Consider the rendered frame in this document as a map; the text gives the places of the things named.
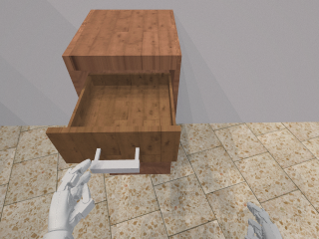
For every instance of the cabinet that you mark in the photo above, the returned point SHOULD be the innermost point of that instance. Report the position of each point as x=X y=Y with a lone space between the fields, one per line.
x=127 y=41

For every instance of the robot left hand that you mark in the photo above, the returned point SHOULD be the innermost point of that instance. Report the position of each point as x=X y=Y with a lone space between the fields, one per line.
x=64 y=212

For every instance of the robot left forearm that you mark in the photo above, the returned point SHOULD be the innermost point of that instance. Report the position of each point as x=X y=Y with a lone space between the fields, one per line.
x=58 y=234

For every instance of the drawer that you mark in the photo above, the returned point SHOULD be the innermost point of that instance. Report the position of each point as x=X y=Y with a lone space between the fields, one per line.
x=119 y=112

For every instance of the robot right hand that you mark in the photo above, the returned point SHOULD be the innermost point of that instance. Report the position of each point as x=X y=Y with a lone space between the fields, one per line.
x=267 y=230

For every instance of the handle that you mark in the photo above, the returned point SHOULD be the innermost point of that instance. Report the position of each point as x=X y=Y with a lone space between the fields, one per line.
x=115 y=166

